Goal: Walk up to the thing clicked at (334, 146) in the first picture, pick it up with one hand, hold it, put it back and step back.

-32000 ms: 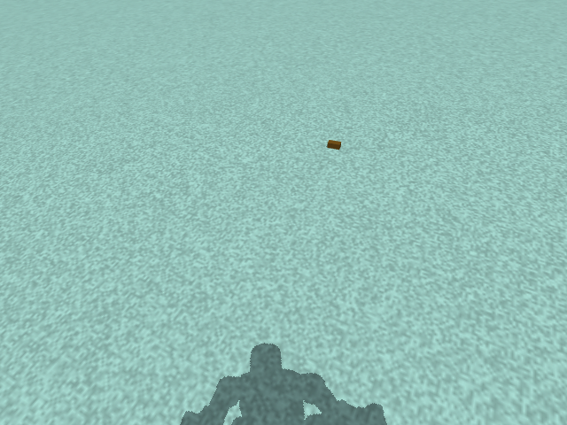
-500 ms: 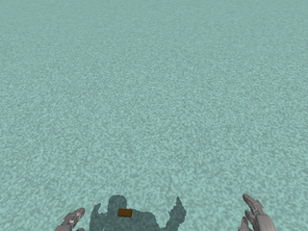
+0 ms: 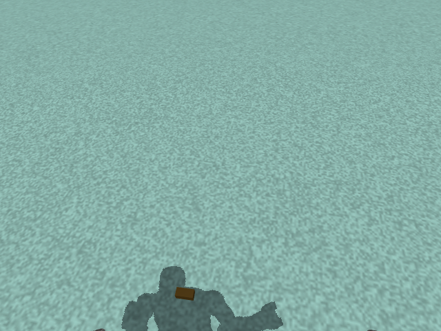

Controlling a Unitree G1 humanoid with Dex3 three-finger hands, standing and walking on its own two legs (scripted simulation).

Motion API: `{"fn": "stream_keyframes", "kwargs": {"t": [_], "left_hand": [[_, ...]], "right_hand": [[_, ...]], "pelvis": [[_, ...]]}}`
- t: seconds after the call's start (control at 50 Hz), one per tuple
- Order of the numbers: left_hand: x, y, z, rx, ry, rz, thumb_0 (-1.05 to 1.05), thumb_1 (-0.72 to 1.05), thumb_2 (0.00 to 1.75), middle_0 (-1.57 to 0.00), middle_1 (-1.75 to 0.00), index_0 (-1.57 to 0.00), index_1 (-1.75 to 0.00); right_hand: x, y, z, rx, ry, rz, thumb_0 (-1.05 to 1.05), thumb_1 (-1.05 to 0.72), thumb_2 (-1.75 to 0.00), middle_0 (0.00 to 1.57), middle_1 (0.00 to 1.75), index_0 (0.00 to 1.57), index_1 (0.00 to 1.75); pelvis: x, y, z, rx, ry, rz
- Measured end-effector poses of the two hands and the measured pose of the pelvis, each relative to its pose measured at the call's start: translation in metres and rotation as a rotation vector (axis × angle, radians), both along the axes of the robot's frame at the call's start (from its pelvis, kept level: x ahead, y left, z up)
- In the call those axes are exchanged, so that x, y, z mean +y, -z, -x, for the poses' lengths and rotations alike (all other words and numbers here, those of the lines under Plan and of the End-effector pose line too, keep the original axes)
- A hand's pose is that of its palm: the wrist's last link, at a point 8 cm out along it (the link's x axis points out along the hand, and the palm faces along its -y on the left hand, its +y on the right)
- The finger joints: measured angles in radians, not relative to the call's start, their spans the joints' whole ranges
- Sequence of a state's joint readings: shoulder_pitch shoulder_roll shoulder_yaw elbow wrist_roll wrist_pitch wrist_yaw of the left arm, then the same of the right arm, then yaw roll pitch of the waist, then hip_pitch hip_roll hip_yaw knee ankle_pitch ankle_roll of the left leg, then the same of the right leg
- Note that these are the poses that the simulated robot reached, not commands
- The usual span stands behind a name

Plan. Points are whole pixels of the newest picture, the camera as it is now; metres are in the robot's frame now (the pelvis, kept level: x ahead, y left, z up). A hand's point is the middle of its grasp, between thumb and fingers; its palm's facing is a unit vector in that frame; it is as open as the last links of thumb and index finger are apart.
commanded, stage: stand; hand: left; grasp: from above
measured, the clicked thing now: (185, 293) +0.44 +0.19 -0.73
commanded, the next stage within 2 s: none
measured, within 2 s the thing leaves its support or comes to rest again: neither
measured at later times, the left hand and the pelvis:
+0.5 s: hand out of the picture +0.03 +0.24 -0.13, palm faces +0.05 -0.94 -0.34, open 7.4 cm; pelvis +0.00 +0.00 +0.03, yaw +1 degrees
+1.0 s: hand out of the picture +0.06 +0.24 -0.12, palm faces +0.03 -0.94 -0.34, open 7.4 cm; pelvis +0.01 -0.01 +0.04, yaw +1 degrees
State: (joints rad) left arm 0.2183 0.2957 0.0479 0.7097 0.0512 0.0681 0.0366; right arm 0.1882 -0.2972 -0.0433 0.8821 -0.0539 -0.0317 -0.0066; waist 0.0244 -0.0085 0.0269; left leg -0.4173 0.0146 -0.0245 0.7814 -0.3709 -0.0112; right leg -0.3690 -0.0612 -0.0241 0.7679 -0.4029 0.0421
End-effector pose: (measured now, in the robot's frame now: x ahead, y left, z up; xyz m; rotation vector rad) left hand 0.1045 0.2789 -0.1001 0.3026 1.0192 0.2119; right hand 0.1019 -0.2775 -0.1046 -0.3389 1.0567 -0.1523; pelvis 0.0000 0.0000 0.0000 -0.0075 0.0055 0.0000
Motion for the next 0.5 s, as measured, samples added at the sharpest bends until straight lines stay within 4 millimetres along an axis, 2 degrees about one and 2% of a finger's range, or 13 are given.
{"fn": "stream_keyframes", "kwargs": {"t": [0.14, 0.24, 0.36, 0.5], "left_hand": [[0.004, 0.005, 0.05, 0.161, -0.069, 0.016, 0.01, 0.9, 0.9, -0.2, -0.3, -0.2, -0.3], [0.002, 0.003, 0.074, 0.235, -0.098, 0.028, 0.01, 0.9, 0.9, -0.2, -0.3, -0.2, -0.3], [0.002, -0.001, 0.086, 0.27, -0.11, 0.028, 0.01, 0.9, 0.9, -0.2, -0.3, -0.2, -0.3], [0.004, -0.007, 0.085, 0.27, -0.113, 0.016, 0.01, 0.9, 0.9, -0.2, -0.3, -0.2, -0.3]], "right_hand": [[0.002, -0.002, 0.023, 0.104, 0.043, -0.011, 0.01, -0.9, -0.89, 0.2, 0.29, 0.2, 0.3], [0.008, -0.004, 0.031, 0.141, 0.058, -0.029, 0.01, -0.9, -0.89, 0.2, 0.29, 0.2, 0.3], [0.01, -0.005, 0.035, 0.162, 0.066, -0.047, 0.0, -0.9, -0.89, 0.2, 0.29, 0.2, 0.3], [0.006, -0.007, 0.037, 0.169, 0.073, -0.049, 0.0, -0.9, -0.89, 0.2, 0.29, 0.2, 0.3]], "pelvis": [[0.001, -0.015, -0.003, -0.033, -0.008, 0.004], [0.002, -0.023, -0.003, -0.054, -0.012, 0.004], [0.001, -0.029, -0.001, -0.068, -0.016, 0.001], [-0.001, -0.033, 0.0, -0.077, -0.017, 0.0]]}}
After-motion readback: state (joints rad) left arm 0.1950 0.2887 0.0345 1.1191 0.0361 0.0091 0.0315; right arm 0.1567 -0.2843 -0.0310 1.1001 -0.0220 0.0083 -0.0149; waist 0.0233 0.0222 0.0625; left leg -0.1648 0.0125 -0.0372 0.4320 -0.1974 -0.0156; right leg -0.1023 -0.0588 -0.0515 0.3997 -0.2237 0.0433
